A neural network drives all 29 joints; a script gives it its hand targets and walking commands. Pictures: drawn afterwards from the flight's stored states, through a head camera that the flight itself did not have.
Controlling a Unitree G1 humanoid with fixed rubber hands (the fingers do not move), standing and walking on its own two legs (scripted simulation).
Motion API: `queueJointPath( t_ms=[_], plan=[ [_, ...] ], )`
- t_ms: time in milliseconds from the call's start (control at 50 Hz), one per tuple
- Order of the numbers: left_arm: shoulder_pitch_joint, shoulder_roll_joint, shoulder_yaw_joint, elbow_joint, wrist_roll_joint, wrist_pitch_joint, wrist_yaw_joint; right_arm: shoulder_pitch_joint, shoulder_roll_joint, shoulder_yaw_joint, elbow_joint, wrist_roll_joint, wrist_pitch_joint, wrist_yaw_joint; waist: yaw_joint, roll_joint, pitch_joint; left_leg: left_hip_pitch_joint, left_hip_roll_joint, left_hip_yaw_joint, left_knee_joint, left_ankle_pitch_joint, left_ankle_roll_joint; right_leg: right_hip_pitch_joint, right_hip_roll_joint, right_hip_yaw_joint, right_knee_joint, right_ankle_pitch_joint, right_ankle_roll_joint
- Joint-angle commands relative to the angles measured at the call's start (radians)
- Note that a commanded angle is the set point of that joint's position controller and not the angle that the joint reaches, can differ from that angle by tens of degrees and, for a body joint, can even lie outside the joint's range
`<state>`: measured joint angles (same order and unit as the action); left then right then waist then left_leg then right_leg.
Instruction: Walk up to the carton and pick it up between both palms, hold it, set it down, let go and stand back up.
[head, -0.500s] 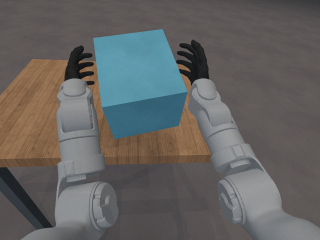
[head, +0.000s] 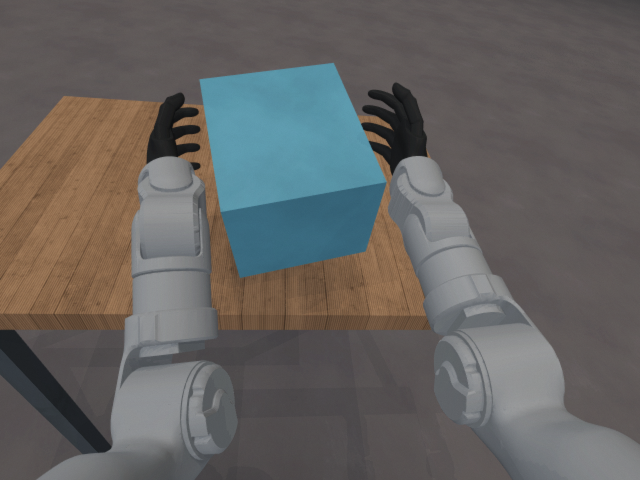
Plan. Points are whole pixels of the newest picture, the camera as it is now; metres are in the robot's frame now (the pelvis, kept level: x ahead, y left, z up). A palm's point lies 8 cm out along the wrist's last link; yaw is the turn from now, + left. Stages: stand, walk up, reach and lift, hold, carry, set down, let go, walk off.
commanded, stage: set down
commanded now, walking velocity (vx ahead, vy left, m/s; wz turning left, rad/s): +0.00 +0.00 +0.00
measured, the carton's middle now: (286, 170) +0.48 +0.07 +0.15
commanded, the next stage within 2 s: none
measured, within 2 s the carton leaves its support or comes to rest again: neither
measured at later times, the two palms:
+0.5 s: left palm (137, 171) +0.37 +0.22 +0.21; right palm (379, 150) +0.43 -0.04 +0.23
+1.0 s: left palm (149, 174) +0.39 +0.22 +0.19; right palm (376, 157) +0.45 -0.05 +0.21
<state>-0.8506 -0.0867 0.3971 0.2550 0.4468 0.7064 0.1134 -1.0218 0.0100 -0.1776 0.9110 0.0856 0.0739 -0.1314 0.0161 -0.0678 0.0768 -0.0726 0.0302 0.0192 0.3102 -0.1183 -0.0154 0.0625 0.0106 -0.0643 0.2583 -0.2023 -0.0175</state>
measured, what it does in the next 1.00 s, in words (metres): stands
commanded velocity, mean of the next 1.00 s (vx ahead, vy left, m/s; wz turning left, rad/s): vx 0.00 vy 0.00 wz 0.00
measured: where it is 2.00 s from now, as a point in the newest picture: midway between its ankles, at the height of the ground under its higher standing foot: outside the picture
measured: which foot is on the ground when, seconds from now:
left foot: down 0.00-1.00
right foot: down 0.00-1.00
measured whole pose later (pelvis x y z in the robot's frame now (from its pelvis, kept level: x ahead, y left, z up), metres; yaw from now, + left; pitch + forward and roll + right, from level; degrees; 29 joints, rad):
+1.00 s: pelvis +0.00 -0.01 +0.00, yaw -2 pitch +1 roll +0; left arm -1.01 -0.06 0.60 0.68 0.44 0.45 0.15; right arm -1.18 -0.03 -0.31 1.23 -0.08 0.06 -0.08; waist 0.16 -0.04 -0.04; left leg -0.21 0.06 0.05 0.27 -0.08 -0.03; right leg -0.11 0.03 -0.05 0.28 -0.19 -0.04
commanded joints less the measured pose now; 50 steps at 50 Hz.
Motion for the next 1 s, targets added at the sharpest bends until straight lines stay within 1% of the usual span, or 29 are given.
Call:
queueJointPath(
  t_ms=[0,40,80,120,160,240,300,340,400,420,500,560,620,660,760,820,860,900,980],
  plan=[
    [-0.713,-0.415,-0.376,-0.133,-0.174,-0.091,-0.182,-0.785,0.371,0.325,-0.243,0.077,-0.022,0.096,0.034,0.132,-0.695,0.393,-0.028,0.029,0.112,0.618,-0.024,-0.021,0.033,-0.062,0.015,0.389,0.052],
    [-0.701,-0.378,-0.330,-0.105,-0.166,-0.085,-0.191,-0.782,0.372,0.350,-0.243,0.097,0.000,0.089,0.056,0.096,-0.664,0.332,-0.037,0.038,0.094,0.552,-0.008,0.007,0.024,-0.049,0.024,0.410,0.067],
    [-0.704,-0.354,-0.296,-0.085,-0.164,-0.089,-0.200,-0.781,0.378,0.364,-0.242,0.111,0.016,0.084,0.068,0.069,-0.648,0.282,-0.044,0.043,0.078,0.495,0.004,0.029,0.015,-0.039,0.032,0.426,0.079],
    [-0.716,-0.335,-0.267,-0.062,-0.164,-0.100,-0.206,-0.775,0.385,0.361,-0.229,0.116,0.028,0.082,0.074,0.049,-0.629,0.243,-0.049,0.047,0.062,0.438,0.012,0.039,0.008,-0.030,0.034,0.420,0.087],
    [-0.739,-0.321,-0.248,-0.039,-0.166,-0.114,-0.212,-0.768,0.390,0.340,-0.207,0.107,0.037,0.081,0.071,0.036,-0.610,0.217,-0.051,0.050,0.046,0.383,0.017,0.035,0.002,-0.025,0.032,0.394,0.091],
    [-0.772,-0.294,-0.204,0.043,-0.156,-0.141,-0.222,-0.737,0.381,0.239,-0.112,0.049,0.049,0.089,0.053,0.032,-0.534,0.171,-0.052,0.060,0.006,0.247,0.021,-0.003,-0.008,-0.020,0.010,0.271,0.089],
    [-0.797,-0.284,-0.176,0.116,-0.144,-0.162,-0.224,-0.720,0.371,0.135,-0.030,-0.020,0.049,0.102,0.040,0.045,-0.478,0.136,-0.051,0.071,-0.022,0.147,0.020,-0.040,-0.014,-0.021,-0.007,0.153,0.082],
    [-0.815,-0.295,-0.174,0.153,-0.141,-0.180,-0.221,-0.722,0.374,0.072,0.008,-0.066,0.040,0.113,0.032,0.066,-0.473,0.130,-0.048,0.077,-0.028,0.124,0.013,-0.057,-0.014,-0.025,-0.012,0.107,0.076],
    [-0.843,-0.332,-0.185,0.191,-0.142,-0.212,-0.209,-0.743,0.385,0.003,0.045,-0.121,0.014,0.130,0.027,0.106,-0.514,0.155,-0.043,0.082,-0.016,0.165,-0.005,-0.074,-0.009,-0.036,-0.010,0.101,0.065],
    [-0.849,-0.348,-0.194,0.197,-0.145,-0.223,-0.204,-0.751,0.388,-0.014,0.052,-0.136,0.002,0.135,0.025,0.120,-0.538,0.174,-0.041,0.082,-0.006,0.198,-0.013,-0.079,-0.006,-0.040,-0.008,0.116,0.062],
    [-0.844,-0.400,-0.227,0.211,-0.148,-0.261,-0.175,-0.788,0.385,-0.044,0.055,-0.168,-0.047,0.146,0.031,0.169,-0.638,0.265,-0.032,0.077,0.045,0.369,-0.044,-0.106,0.010,-0.056,-0.002,0.194,0.048],
    [-0.817,-0.421,-0.236,0.223,-0.145,-0.274,-0.155,-0.809,0.369,-0.040,0.053,-0.173,-0.072,0.151,0.048,0.184,-0.675,0.313,-0.024,0.073,0.075,0.467,-0.055,-0.134,0.020,-0.064,-0.005,0.221,0.038],
    [-0.801,-0.420,-0.227,0.234,-0.140,-0.276,-0.139,-0.837,0.351,-0.020,0.052,-0.164,-0.084,0.158,0.077,0.176,-0.690,0.320,-0.019,0.074,0.089,0.517,-0.054,-0.149,0.027,-0.066,-0.008,0.224,0.033],
    [-0.804,-0.414,-0.213,0.236,-0.137,-0.280,-0.130,-0.853,0.346,0.000,0.059,-0.152,-0.087,0.163,0.101,0.160,-0.703,0.314,-0.017,0.076,0.093,0.540,-0.049,-0.151,0.030,-0.064,-0.006,0.229,0.032],
    [-0.823,-0.384,-0.158,0.253,-0.128,-0.294,-0.114,-0.867,0.351,0.037,0.104,-0.127,-0.078,0.182,0.150,0.101,-0.717,0.264,-0.017,0.088,0.079,0.525,-0.024,-0.142,0.031,-0.050,-0.002,0.226,0.036],
    [-0.832,-0.363,-0.119,0.281,-0.122,-0.310,-0.112,-0.860,0.367,0.041,0.134,-0.126,-0.067,0.190,0.167,0.065,-0.716,0.210,-0.024,0.098,0.062,0.482,-0.006,-0.117,0.027,-0.035,0.004,0.237,0.045],
    [-0.838,-0.347,-0.093,0.307,-0.116,-0.320,-0.113,-0.852,0.376,0.033,0.155,-0.131,-0.059,0.193,0.174,0.047,-0.705,0.170,-0.030,0.105,0.047,0.440,0.003,-0.100,0.022,-0.024,0.005,0.235,0.050],
    [-0.844,-0.333,-0.072,0.335,-0.113,-0.332,-0.116,-0.845,0.386,0.019,0.168,-0.143,-0.053,0.193,0.174,0.033,-0.696,0.131,-0.035,0.112,0.034,0.398,0.010,-0.082,0.015,-0.014,0.007,0.240,0.055],
    [-0.862,-0.320,-0.052,0.383,-0.111,-0.359,-0.122,-0.833,0.400,-0.028,0.188,-0.182,-0.048,0.190,0.161,0.033,-0.681,0.077,-0.042,0.122,0.015,0.331,0.011,-0.063,0.005,-0.004,0.008,0.236,0.061]
  ],
)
